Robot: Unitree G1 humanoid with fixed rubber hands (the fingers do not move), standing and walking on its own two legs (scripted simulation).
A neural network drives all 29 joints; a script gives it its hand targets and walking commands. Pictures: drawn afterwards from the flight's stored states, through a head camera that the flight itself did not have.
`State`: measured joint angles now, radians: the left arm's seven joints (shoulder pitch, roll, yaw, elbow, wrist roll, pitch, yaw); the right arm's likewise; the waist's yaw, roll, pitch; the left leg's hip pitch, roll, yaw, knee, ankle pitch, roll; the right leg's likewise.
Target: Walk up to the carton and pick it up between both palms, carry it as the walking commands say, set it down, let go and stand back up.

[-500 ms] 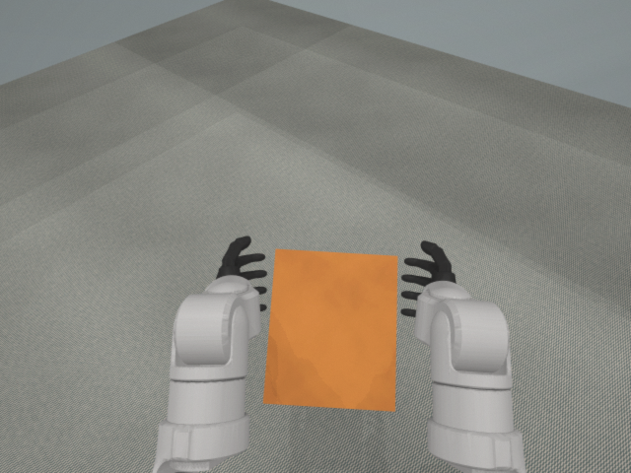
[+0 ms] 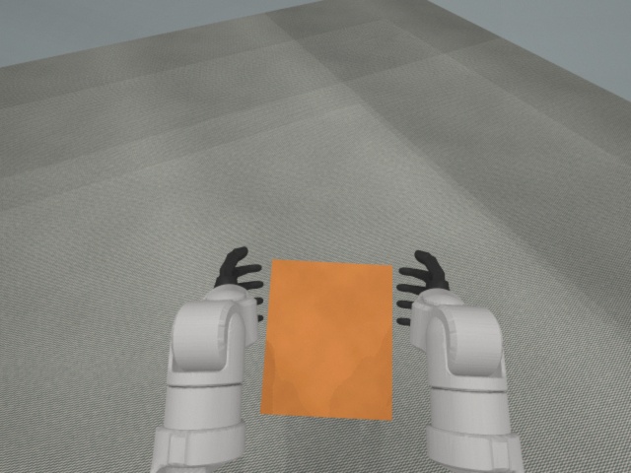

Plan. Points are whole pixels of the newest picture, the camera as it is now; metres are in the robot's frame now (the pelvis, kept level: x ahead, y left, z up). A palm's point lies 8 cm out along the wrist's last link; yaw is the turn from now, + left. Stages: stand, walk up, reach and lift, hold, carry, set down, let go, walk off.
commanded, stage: carry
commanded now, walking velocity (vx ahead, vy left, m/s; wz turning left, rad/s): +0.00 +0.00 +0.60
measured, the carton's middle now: (326, 335) +0.34 +0.01 -0.06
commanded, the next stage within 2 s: none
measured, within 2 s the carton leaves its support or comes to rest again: neither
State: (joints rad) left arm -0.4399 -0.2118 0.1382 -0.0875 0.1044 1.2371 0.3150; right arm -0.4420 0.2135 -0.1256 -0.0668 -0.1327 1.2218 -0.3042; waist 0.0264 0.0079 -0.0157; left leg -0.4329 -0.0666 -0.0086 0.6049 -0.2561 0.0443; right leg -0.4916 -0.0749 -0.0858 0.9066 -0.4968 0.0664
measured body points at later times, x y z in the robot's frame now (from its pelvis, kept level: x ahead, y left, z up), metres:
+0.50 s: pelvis -0.04 +0.01 +0.00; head -0.03 +0.01 +0.45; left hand +0.22 +0.22 +0.06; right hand +0.30 -0.01 +0.07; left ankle -0.03 +0.12 -0.72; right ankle -0.01 -0.11 -0.69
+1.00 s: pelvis -0.11 +0.00 +0.00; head -0.11 +0.02 +0.45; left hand +0.07 +0.29 +0.07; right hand +0.22 +0.09 +0.08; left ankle -0.11 +0.11 -0.72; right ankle -0.02 -0.09 -0.69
